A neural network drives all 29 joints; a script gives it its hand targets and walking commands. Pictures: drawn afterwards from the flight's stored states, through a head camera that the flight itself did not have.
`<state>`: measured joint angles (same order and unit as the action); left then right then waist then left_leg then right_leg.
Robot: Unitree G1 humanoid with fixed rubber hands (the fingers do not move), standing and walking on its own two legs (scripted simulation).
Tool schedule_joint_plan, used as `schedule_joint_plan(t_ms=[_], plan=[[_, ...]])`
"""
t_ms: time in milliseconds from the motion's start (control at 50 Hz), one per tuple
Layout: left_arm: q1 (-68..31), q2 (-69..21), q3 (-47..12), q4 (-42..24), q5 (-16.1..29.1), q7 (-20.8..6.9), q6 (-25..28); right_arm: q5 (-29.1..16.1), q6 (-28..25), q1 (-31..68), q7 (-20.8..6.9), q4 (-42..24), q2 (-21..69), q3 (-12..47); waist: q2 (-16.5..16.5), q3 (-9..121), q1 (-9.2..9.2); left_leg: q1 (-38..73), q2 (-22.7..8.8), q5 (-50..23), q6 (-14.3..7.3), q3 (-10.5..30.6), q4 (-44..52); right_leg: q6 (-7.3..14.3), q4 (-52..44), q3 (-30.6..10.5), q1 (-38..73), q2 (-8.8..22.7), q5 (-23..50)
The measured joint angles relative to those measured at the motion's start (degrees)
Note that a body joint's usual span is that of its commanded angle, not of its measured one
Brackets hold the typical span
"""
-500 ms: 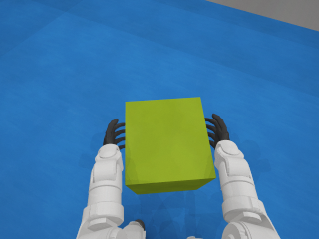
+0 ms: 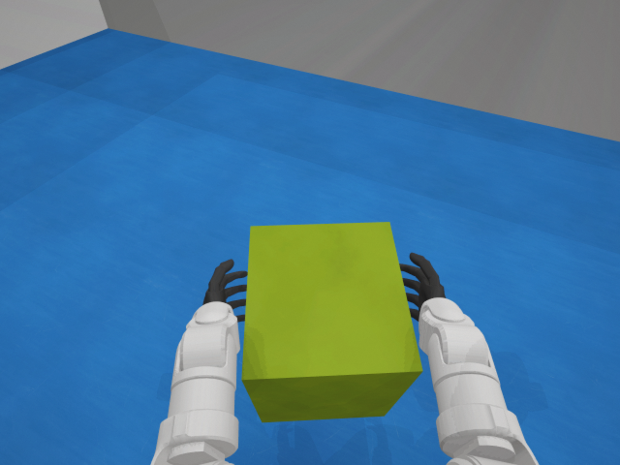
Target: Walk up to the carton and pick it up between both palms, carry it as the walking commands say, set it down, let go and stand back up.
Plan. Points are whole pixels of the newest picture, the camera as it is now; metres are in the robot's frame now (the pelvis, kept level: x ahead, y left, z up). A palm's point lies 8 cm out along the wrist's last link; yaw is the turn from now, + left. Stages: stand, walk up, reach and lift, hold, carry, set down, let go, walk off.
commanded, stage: reach and lift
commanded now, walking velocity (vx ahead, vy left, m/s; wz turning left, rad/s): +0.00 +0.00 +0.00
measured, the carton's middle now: (322, 328) +0.33 +0.02 -0.04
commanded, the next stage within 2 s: hold in 1.56 s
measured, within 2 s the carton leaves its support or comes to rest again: neither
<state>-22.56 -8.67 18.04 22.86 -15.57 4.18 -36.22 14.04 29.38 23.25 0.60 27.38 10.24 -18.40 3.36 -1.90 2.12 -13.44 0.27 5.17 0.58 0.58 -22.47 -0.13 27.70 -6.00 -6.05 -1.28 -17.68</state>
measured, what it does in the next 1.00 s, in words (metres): stands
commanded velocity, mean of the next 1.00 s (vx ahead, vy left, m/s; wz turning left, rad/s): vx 0.00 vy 0.00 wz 0.00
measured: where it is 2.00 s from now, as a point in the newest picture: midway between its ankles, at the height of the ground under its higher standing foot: outside the picture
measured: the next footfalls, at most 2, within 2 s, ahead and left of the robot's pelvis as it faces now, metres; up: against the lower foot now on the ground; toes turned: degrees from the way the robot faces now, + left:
none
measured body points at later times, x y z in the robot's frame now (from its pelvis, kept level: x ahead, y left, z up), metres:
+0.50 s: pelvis +0.00 +0.00 +0.00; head -0.03 +0.02 +0.45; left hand +0.32 +0.16 +0.03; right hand +0.32 -0.14 +0.05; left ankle +0.08 +0.13 -0.74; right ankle -0.02 -0.13 -0.74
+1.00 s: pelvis +0.00 +0.01 +0.00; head -0.04 +0.04 +0.45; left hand +0.32 +0.15 +0.03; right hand +0.31 -0.14 +0.05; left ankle +0.08 +0.13 -0.74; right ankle -0.02 -0.13 -0.74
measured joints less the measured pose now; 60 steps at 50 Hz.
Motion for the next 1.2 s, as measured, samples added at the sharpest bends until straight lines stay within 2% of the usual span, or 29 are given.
schedule_joint_plan(t_ms=[280, 700, 1200], plan=[[0.01, 0.77, -0.77, -1.83, 0.61, -0.41, -4.7, 0.31, 5.48, -0.11, 0.68, -2.75, 0.19, 1.58, -0.33, -0.57, -0.94, 4.34, 0.1, 0.23, 0.08, 0.74, 0.84, 0.19, -2.21, 0.69, 5.18, 0.1, 0.29], [1.78, -0.15, -2.3, -3.33, 0.43, -0.05, -5.54, -0.02, 7.65, -2.19, 0.05, -5.72, -0.19, 2.04, 0.23, -0.97, -3.83, 4.56, 0.42, 0.91, -0.69, 0.05, -0.28, -0.56, -2.37, -0.02, 5.83, 0.51, 0.4], [3.57, -0.77, -3.11, -5.07, 0.35, 0.31, -6.31, 0.0, 8.31, -3.85, -0.6, -6.89, -0.34, 2.69, 0.47, -0.39, -3.79, 4.69, 0.44, 0.89, -0.86, -0.17, -0.28, -0.69, -2.38, -0.32, 5.88, 0.54, 0.51]])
